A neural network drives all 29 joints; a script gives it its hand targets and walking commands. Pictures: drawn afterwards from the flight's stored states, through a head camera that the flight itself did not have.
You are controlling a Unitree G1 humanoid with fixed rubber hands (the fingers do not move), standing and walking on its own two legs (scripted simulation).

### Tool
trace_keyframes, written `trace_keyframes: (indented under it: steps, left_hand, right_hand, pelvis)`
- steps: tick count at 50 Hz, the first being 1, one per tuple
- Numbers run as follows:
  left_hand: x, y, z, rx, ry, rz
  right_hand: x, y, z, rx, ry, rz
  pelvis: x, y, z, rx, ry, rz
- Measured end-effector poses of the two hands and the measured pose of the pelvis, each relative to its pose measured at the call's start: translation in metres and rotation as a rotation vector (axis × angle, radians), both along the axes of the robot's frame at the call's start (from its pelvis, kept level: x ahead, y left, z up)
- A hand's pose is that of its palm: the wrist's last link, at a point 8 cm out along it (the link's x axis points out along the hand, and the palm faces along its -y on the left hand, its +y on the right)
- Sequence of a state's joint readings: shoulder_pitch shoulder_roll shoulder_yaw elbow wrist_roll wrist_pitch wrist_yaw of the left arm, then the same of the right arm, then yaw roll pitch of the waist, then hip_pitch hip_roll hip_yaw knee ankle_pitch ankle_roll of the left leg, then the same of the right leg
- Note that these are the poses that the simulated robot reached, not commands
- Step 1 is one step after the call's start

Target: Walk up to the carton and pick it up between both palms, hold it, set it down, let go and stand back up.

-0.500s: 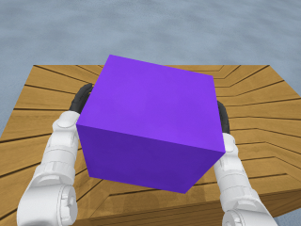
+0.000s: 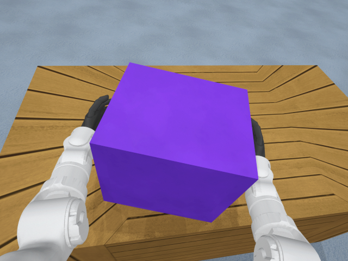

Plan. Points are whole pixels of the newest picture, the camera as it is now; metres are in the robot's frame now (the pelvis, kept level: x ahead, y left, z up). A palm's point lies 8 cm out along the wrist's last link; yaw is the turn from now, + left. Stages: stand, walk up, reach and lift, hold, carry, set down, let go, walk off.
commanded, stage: set down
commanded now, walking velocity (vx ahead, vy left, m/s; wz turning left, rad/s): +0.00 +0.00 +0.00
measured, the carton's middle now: (172, 147) +0.40 +0.01 +0.02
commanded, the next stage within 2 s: none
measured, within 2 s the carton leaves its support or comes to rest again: rests again in 0.28 s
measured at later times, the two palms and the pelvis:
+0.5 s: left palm (92, 132) +0.41 +0.21 +0.04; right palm (250, 152) +0.37 -0.18 +0.05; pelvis +0.00 +0.00 +0.00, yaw +0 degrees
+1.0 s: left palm (90, 135) +0.41 +0.22 +0.04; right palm (248, 152) +0.37 -0.17 +0.05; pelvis -0.01 +0.01 +0.00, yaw +1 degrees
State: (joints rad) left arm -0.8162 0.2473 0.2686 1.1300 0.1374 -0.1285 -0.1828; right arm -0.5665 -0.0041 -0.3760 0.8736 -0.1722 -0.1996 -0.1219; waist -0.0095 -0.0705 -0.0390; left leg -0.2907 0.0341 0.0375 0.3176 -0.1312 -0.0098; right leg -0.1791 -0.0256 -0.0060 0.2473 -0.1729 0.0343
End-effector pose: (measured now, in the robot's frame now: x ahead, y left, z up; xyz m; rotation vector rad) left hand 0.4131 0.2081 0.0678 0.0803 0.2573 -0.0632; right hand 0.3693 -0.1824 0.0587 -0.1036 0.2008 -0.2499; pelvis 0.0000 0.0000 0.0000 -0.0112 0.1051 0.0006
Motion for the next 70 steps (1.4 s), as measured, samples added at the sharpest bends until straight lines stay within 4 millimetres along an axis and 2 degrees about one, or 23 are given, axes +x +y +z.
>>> trace_keyframes:
  steps: [7, 33, 70]
  left_hand:
    - [0.001, -0.002, -0.011, 0.003, 0.007, -0.007]
    - [-0.003, 0.01, -0.029, 0.015, -0.003, 0.009]
    - [-0.003, 0.011, -0.032, 0.025, -0.006, 0.006]
  right_hand:
    - [0.0, -0.002, -0.009, 0.003, 0.006, -0.005]
    - [0.005, 0.009, -0.01, -0.001, -0.01, 0.017]
    - [0.005, 0.01, -0.012, -0.007, -0.035, 0.025]
  pelvis:
    - [0.002, -0.001, -0.001, -0.001, 0.022, 0.001]
    - [-0.003, 0.004, -0.003, -0.009, 0.066, 0.008]
    - [-0.009, 0.006, -0.004, -0.009, 0.088, 0.016]
